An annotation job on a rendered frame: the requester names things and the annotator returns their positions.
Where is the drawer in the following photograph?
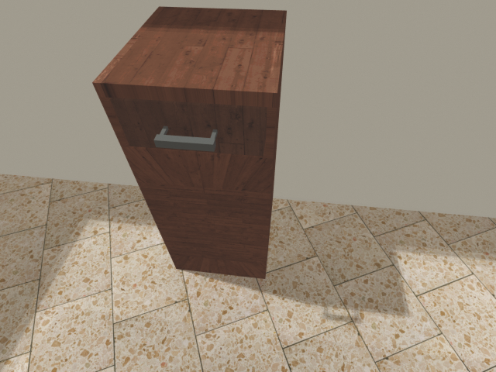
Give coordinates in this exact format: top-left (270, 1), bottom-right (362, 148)
top-left (110, 98), bottom-right (267, 157)

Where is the cabinet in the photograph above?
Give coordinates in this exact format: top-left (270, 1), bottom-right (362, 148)
top-left (92, 6), bottom-right (287, 279)

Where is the handle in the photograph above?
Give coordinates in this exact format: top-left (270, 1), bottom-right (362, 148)
top-left (153, 126), bottom-right (218, 152)

